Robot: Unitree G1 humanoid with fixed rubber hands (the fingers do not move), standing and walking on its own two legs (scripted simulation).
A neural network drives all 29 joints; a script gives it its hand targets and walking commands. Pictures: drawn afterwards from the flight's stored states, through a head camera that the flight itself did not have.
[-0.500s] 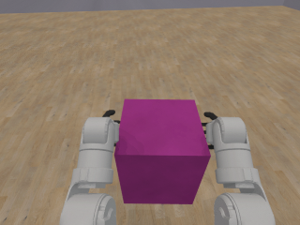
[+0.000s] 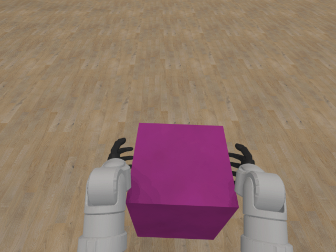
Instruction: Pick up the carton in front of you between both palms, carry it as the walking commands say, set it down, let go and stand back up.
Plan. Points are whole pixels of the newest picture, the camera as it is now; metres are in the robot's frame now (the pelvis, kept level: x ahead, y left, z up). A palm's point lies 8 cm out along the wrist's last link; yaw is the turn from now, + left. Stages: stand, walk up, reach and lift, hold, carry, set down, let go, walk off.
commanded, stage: carry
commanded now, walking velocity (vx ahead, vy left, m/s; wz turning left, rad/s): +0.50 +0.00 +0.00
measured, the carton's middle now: (178, 184) +0.32 +0.00 -0.02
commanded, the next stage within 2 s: none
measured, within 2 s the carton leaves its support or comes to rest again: neither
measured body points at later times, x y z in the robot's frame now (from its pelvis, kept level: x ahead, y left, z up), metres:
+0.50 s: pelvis +0.35 -0.01 -0.02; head +0.35 -0.01 +0.43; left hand +0.66 +0.11 +0.07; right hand +0.64 -0.18 +0.07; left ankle +0.14 +0.11 -0.74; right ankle +0.50 -0.12 -0.74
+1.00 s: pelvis +0.71 -0.02 -0.01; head +0.68 -0.02 +0.44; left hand +1.02 +0.10 +0.10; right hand +0.99 -0.19 +0.09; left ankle +0.85 +0.09 -0.73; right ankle +0.52 -0.12 -0.74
